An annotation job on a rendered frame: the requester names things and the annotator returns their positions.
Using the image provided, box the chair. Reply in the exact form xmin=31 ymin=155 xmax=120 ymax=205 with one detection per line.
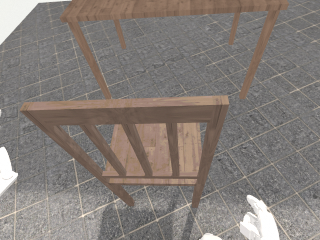
xmin=19 ymin=95 xmax=230 ymax=208

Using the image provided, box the left robot hand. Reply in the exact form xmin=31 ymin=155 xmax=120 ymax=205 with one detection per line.
xmin=0 ymin=109 xmax=18 ymax=196

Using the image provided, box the table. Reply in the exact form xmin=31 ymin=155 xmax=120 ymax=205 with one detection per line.
xmin=59 ymin=0 xmax=289 ymax=100

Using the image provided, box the right robot hand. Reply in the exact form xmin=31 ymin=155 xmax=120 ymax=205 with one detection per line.
xmin=240 ymin=195 xmax=280 ymax=240

